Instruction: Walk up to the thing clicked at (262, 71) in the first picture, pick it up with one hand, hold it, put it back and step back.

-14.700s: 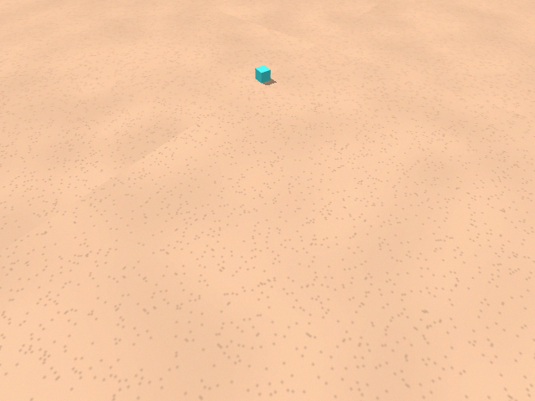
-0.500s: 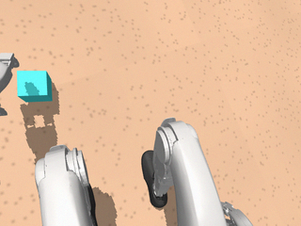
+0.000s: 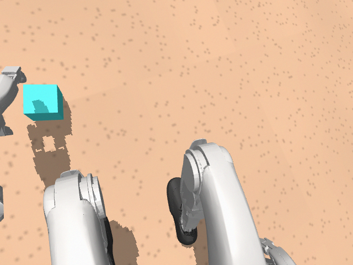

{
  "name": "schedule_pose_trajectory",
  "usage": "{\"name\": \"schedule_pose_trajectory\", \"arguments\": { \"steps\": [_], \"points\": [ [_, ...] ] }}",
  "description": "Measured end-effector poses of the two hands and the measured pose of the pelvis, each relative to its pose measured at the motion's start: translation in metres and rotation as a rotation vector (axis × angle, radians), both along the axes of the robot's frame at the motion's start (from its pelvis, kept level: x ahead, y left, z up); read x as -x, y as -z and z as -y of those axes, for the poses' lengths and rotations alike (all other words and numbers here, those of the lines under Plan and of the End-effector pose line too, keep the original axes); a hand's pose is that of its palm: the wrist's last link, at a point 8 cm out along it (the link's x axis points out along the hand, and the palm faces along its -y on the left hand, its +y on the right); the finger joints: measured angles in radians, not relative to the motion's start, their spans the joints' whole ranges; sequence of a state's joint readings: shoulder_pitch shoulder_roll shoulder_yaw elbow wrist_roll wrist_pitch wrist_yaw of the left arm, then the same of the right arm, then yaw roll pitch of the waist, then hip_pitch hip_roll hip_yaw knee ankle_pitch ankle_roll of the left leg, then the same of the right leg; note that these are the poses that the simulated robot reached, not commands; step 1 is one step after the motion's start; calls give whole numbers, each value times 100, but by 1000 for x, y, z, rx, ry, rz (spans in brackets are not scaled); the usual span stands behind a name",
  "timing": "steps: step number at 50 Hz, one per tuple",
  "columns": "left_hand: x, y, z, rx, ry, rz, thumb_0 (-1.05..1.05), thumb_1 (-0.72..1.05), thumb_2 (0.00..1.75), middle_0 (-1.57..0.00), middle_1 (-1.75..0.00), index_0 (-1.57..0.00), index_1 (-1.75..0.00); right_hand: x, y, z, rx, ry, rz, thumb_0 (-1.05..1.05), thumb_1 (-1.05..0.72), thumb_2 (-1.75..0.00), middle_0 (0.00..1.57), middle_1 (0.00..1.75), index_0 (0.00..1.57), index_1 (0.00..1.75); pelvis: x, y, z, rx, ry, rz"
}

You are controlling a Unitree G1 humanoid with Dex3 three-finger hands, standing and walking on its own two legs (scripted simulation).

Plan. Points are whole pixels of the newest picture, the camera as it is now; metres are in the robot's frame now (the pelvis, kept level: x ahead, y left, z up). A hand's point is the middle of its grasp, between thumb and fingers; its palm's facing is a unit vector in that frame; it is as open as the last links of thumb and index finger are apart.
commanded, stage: rise first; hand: left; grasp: from above
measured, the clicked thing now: (44, 103) +0.53 +0.22 -0.30
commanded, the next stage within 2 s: approach in 0.70 s
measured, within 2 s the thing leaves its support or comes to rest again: neither
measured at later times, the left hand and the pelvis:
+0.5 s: hand out of the picture +0.47 +0.27 -0.16, palm faces -0.45 +0.01 -0.89, open 12.2 cm; pelvis +0.00 +0.00 +0.00, yaw +0 degrees
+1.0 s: hand (7, 105) +0.48 +0.26 -0.16, palm faces -0.45 +0.02 -0.89, open 12.0 cm; pelvis +0.00 +0.00 +0.00, yaw +0 degrees
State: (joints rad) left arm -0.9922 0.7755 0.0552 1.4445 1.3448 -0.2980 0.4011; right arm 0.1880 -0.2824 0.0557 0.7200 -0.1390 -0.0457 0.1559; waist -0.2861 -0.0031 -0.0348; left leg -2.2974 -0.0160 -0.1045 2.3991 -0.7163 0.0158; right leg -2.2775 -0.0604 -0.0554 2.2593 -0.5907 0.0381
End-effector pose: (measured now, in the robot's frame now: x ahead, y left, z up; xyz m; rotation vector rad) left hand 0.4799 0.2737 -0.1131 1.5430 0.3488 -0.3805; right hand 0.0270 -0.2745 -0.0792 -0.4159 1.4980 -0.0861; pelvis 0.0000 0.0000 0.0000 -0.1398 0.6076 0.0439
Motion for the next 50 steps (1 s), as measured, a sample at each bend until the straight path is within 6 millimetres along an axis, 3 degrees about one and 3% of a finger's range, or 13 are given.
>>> {"name": "schedule_pose_trajectory", "arguments": {
  "steps": [44, 50],
  "points": [
    [-2, -10, 2, -6, 18, -5, 0, -17, 73, -41, -67, -40, -68, 8, -3, -3, -1, 4, 8, 0, -91, -90, 20, 30, 20, 30, 4, -1, -1, 5, -1, 10],
    [-6, -8, 13, 4, 41, -3, 0, -17, 73, -39, -68, -39, -68, 8, -3, -5, -1, -1, 2, 0, -91, -89, 20, 30, 20, 30, 3, -1, -1, -1, -3, 4]
  ]
}}
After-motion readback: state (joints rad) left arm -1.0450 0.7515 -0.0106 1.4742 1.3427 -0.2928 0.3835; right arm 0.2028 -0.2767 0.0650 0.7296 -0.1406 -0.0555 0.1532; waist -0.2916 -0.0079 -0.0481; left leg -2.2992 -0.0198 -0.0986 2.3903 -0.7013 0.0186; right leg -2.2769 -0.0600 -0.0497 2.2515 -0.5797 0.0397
